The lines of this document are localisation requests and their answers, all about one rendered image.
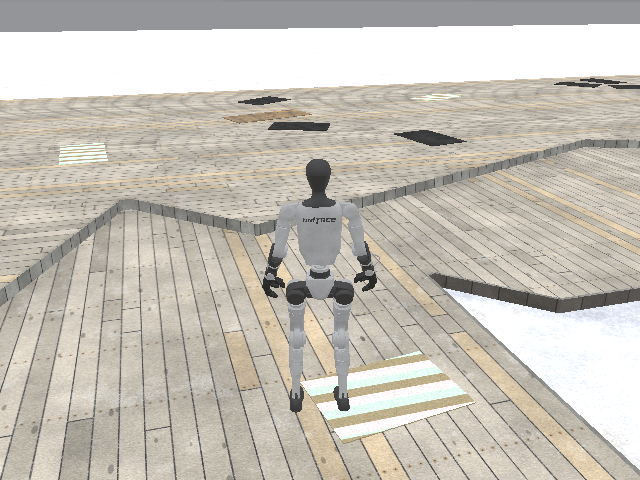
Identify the robot right forearm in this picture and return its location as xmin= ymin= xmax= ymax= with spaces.
xmin=357 ymin=241 xmax=375 ymax=276

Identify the robot left upper arm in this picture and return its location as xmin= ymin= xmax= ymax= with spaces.
xmin=272 ymin=202 xmax=298 ymax=258

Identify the humanoid robot head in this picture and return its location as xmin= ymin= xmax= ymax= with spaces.
xmin=302 ymin=159 xmax=336 ymax=208

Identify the left robot hand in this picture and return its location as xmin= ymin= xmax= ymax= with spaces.
xmin=262 ymin=277 xmax=285 ymax=298

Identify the right robot hand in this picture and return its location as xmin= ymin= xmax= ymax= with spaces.
xmin=354 ymin=272 xmax=377 ymax=292

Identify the robot left forearm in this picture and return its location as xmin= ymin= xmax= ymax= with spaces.
xmin=264 ymin=243 xmax=283 ymax=280

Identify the right robot shin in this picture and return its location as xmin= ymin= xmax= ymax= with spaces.
xmin=334 ymin=331 xmax=350 ymax=399

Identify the robot right upper arm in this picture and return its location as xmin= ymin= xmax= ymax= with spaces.
xmin=340 ymin=202 xmax=367 ymax=257

